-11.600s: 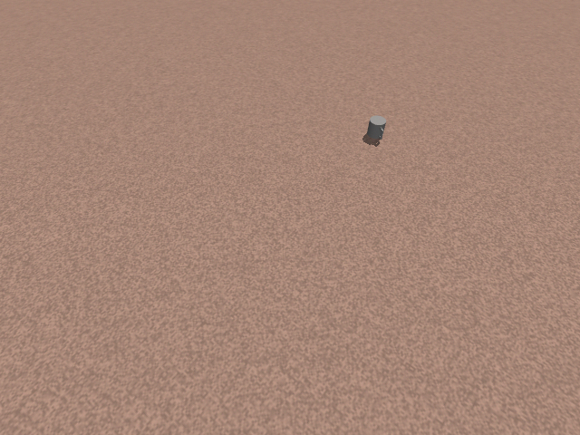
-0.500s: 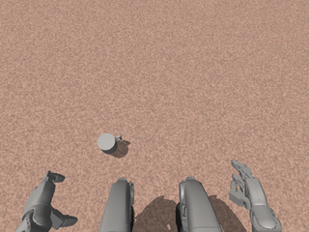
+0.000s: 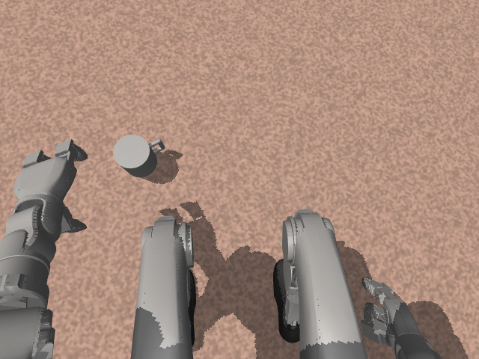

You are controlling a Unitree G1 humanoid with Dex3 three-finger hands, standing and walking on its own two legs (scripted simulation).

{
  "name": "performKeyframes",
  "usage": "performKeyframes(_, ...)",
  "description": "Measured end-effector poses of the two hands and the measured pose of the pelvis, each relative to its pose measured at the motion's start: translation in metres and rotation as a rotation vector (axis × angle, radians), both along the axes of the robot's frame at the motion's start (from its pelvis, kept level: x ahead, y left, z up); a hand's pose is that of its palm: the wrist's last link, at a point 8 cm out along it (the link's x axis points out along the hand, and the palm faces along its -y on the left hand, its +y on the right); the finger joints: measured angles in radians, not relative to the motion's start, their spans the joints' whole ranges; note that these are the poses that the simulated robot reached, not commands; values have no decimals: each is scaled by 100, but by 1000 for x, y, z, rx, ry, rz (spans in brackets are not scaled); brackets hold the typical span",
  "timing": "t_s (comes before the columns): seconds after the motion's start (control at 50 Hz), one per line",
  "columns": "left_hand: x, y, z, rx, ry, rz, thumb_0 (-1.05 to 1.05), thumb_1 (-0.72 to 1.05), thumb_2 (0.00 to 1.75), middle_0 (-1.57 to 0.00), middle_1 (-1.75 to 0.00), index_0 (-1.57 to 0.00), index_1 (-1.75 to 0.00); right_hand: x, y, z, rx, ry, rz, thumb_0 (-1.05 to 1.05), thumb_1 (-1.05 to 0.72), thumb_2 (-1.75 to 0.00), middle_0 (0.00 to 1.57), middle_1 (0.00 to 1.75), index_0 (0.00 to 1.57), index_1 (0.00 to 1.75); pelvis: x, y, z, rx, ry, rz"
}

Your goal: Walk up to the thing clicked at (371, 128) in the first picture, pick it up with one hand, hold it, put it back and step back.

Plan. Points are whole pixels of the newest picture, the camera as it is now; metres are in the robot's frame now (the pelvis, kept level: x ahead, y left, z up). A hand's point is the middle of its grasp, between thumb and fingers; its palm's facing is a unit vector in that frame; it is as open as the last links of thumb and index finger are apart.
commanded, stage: rise first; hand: left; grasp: from above
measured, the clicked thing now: (142, 154) +0.53 +0.25 -0.37
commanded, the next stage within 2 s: none
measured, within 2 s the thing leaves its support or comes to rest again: neither
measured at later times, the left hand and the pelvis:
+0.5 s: hand (87, 175) +0.43 +0.31 -0.21, palm faces -0.47 -0.03 -0.88, open 14.2 cm; pelvis +0.00 +0.01 -0.06, yaw -2 degrees
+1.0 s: hand (99, 166) +0.46 +0.31 -0.24, palm faces -0.46 -0.03 -0.89, open 14.0 cm; pelvis +0.01 +0.01 -0.08, yaw -3 degrees
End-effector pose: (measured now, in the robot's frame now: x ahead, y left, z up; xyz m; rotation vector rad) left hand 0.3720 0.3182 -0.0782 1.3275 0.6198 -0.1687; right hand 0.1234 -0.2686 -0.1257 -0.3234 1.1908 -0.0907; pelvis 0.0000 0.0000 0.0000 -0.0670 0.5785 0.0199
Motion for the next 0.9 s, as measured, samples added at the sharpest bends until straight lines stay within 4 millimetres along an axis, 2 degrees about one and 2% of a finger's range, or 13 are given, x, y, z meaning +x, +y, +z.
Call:
performKeyframes(0.14,19,0,-26,41,1,-93,0,-54,105,-7,-106,-6,-107,-42,-4,-12,-34,113,-45,0,-90,-90,20,30,20,30,-4,4,-22,-18,-8,-4)
performKeyframes(0.26,37,-2,-43,72,-21,-164,0,-54,105,-7,-103,-7,-104,-59,-6,-16,-67,165,-53,0,-90,-90,20,30,20,30,-5,7,-37,-34,-10,-5)
performKeyframes(0.58,67,-5,-77,130,-31,-270,0,-52,102,-7,-100,-7,-101,-57,3,-36,-73,193,-18,0,-91,-90,20,30,20,30,-2,14,-64,-58,-3,-6)
performKeyframes(0.74,78,-6,-91,134,-37,-260,0,-52,100,-7,-102,-8,-102,-56,8,-46,-60,212,-3,0,-91,-90,20,30,20,30,2,14,-73,-60,7,-11)
performKeyframes(0.9,87,-9,-102,132,-36,-247,0,-51,99,-7,-104,-8,-103,-63,7,-51,-57,243,-10,0,-91,-90,20,30,20,30,5,14,-77,-61,15,-14)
